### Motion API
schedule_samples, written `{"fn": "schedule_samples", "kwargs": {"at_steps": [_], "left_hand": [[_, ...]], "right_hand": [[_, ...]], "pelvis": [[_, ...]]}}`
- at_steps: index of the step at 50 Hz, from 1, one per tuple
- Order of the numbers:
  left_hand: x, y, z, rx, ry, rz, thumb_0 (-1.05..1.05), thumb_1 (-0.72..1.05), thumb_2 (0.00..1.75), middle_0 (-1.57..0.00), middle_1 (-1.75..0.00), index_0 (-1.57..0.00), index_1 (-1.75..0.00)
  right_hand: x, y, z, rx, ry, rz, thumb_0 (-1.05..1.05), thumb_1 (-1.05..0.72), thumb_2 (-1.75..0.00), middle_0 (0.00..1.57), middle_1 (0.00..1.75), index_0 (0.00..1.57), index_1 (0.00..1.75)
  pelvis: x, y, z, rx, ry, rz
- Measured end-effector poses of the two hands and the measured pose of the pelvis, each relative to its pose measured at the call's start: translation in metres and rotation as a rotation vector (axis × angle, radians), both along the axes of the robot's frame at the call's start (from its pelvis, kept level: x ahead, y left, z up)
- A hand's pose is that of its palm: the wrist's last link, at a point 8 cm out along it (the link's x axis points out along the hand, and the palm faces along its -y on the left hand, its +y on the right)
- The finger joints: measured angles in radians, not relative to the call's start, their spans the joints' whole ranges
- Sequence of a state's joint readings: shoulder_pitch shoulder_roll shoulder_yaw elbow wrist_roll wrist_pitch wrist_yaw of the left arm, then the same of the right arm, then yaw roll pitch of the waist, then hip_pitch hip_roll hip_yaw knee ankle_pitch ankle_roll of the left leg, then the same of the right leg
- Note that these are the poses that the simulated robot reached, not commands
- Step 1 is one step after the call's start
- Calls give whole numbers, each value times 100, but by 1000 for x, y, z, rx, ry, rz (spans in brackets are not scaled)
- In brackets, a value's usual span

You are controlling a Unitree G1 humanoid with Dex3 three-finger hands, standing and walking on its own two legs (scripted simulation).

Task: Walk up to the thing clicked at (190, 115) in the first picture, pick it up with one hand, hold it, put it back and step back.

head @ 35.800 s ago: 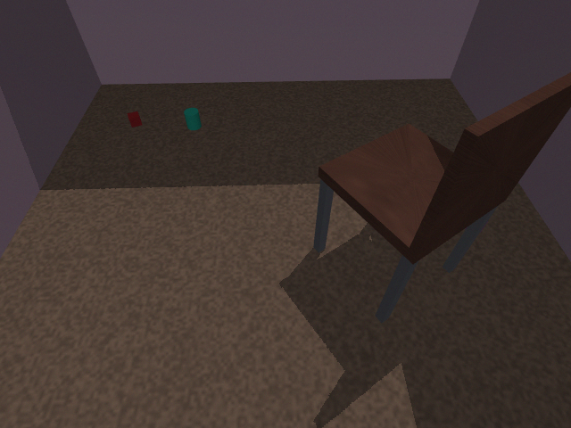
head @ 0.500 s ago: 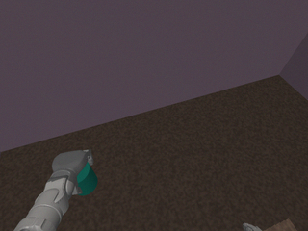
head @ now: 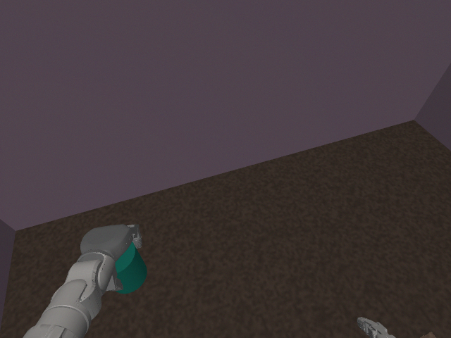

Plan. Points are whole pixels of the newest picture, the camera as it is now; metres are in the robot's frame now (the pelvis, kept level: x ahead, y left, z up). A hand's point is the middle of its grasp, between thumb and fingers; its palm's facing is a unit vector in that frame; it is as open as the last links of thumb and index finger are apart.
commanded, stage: hold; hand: left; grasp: from above
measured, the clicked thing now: (122, 265) +0.30 +0.22 -0.11
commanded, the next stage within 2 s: crouch in 1.26 s
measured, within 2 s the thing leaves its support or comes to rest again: neither
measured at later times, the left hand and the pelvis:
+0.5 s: hand (110, 269) +0.27 +0.22 -0.05, palm faces -0.48 -0.06 -0.88, open 10.6 cm; pelvis -0.01 +0.00 +0.01, yaw +0 degrees
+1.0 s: hand (107, 269) +0.27 +0.22 -0.04, palm faces -0.49 -0.06 -0.87, open 10.6 cm; pelvis -0.01 +0.00 +0.01, yaw +0 degrees
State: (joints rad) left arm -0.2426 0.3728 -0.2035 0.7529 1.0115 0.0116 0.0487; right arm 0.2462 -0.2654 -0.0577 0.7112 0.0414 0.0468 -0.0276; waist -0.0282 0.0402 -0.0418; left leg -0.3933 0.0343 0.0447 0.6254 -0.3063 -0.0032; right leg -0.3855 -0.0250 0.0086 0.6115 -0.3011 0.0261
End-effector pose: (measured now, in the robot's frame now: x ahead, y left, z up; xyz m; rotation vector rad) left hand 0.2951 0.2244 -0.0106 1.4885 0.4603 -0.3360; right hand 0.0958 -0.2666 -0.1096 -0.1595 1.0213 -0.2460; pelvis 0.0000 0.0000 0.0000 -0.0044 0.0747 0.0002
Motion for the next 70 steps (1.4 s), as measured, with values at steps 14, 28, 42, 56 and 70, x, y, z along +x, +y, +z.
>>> {"fn": "schedule_samples", "kwargs": {"at_steps": [14, 28, 42, 56, 70], "left_hand": [[-13, -1, 12, -1, -23, 9, 1, -15, 79, -53, -86, -56, -85], [-20, -1, 21, -4, -11, -13, 1, -15, 78, -53, -86, -56, -85], [-16, 4, 30, -7, -11, 1, 1, -15, 78, -53, -86, -56, -85], [-17, 1, 29, -2, -18, -17, 1, -15, 78, -53, -86, -56, -85], [-13, -2, 29, -5, -4, -14, 1, -15, 78, -53, -86, -56, -85]], "right_hand": [[5, 2, 5, 9, -42, 17, 1, -91, -89, 21, 30, 20, 30], [13, 7, 10, 14, -76, 29, 1, -91, -90, 21, 30, 20, 30], [21, 12, 13, 25, -91, 43, 1, -91, -90, 21, 30, 20, 30], [24, 11, 12, 21, -76, 41, 1, -91, -90, 21, 30, 20, 30], [16, 3, 13, 11, -57, 27, 1, -91, -90, 21, 30, 20, 30]], "pelvis": [[-10, -3, 3, 3, -32, 1], [-14, -2, 6, 5, -54, -2], [-13, -2, 8, 5, -61, -1], [-9, -2, 9, 5, -61, 1], [-9, -4, 11, 7, -62, 0]]}}
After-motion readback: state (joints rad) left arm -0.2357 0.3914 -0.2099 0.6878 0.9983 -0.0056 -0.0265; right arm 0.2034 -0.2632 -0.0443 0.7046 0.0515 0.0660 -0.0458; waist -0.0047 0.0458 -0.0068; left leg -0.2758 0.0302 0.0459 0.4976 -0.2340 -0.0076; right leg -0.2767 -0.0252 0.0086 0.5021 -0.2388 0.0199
